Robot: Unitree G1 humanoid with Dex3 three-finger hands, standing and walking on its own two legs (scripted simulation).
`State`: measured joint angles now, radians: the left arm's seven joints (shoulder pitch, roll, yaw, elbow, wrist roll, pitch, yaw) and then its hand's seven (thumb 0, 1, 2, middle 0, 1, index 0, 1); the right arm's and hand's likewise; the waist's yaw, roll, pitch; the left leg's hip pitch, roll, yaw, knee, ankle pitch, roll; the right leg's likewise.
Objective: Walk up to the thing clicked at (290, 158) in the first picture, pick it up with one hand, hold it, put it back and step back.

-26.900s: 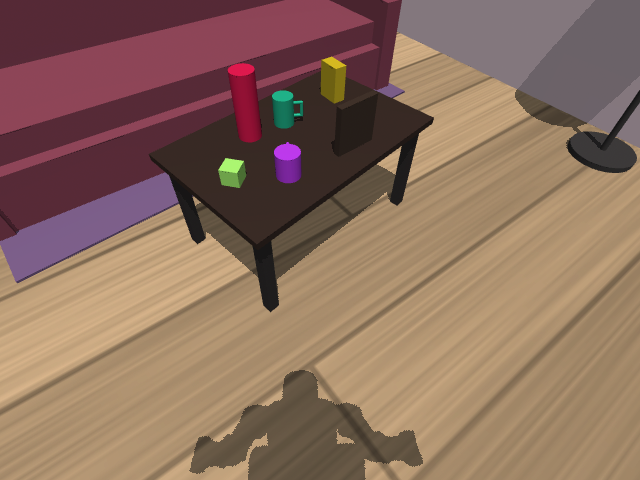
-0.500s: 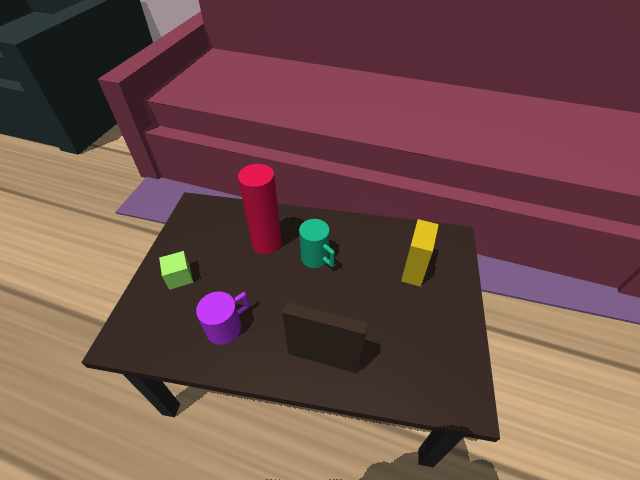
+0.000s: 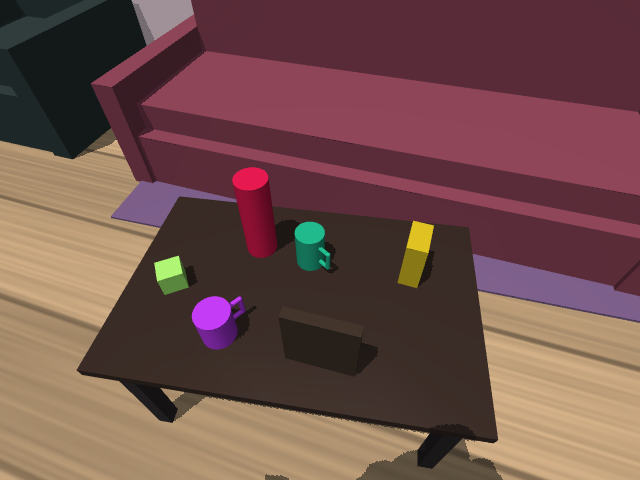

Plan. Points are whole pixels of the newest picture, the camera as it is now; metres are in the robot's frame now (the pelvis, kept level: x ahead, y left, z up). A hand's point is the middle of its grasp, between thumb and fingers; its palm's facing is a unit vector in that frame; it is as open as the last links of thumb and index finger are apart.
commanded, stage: stand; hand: left
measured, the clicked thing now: (222, 318) +0.49 +0.21 -0.29
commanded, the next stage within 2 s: step back in 0.58 s
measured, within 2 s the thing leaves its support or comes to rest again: neither
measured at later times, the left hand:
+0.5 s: hand out of the picture +0.08 +0.25 -0.15, palm faces -0.03 -0.94 -0.34, open 7.4 cm
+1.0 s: hand out of the picture +0.10 +0.31 -0.18, palm faces -0.07 -0.93 -0.35, open 7.4 cm
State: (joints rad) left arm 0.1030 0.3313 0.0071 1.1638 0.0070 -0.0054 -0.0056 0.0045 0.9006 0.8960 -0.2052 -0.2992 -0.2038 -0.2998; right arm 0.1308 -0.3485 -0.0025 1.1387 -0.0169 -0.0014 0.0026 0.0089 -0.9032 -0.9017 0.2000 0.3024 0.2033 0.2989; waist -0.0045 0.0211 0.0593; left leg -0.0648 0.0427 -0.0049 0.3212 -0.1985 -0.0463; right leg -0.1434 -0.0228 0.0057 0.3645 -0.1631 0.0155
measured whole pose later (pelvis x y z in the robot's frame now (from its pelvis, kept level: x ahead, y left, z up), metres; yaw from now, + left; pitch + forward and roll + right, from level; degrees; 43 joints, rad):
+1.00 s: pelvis -0.06 +0.05 -0.02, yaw -1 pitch -1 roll -1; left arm 0.00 0.41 0.05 0.92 0.01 0.08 0.03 0.00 0.90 0.90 -0.20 -0.30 -0.20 -0.30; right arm 0.16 -0.35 -0.06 0.98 -0.04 0.04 0.00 0.01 -0.90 -0.90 0.20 0.30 0.20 0.30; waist -0.03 -0.06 0.19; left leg -0.26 -0.02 0.01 0.60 -0.33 0.05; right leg -0.49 0.10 0.18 0.98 -0.49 -0.02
